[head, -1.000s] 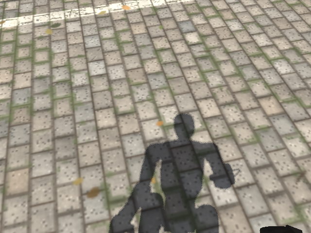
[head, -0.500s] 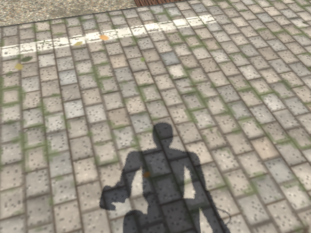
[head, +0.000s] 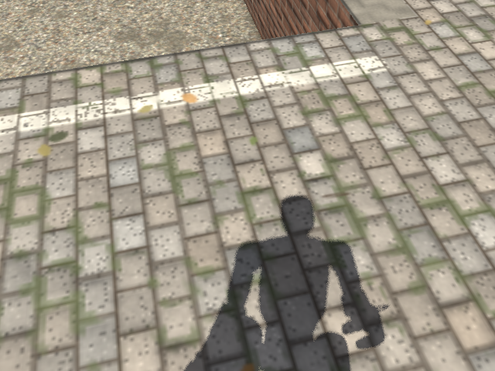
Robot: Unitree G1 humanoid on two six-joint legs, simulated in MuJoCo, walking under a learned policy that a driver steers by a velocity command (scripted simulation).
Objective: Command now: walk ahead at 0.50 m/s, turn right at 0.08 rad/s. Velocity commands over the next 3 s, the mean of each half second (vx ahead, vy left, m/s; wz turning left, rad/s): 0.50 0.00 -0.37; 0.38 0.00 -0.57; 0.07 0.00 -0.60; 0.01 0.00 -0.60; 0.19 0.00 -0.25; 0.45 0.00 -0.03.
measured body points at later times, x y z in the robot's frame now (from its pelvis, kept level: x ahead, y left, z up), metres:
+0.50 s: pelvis +0.26 +0.04 +0.00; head +0.28 +0.05 +0.45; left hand +0.43 +0.27 -0.13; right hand +0.20 -0.21 -0.13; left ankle +0.24 +0.12 -0.75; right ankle +0.32 -0.12 -0.67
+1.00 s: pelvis +0.46 -0.07 -0.01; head +0.50 -0.11 +0.44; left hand +0.65 +0.14 -0.13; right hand +0.45 -0.37 -0.14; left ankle +0.60 +0.05 -0.67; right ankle +0.45 -0.11 -0.75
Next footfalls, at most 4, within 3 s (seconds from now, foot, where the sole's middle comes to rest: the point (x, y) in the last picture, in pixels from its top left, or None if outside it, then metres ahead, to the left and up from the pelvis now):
0.18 left None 0.28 0.12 -0.78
0.74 right None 0.49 -0.13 -0.78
1.34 left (294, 304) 0.69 -0.06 -0.78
1.80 right None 0.47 -0.15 -0.78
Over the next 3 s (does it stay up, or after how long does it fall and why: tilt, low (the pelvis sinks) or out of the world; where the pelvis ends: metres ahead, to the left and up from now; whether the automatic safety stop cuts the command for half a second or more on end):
stays up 0.59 -0.39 0.00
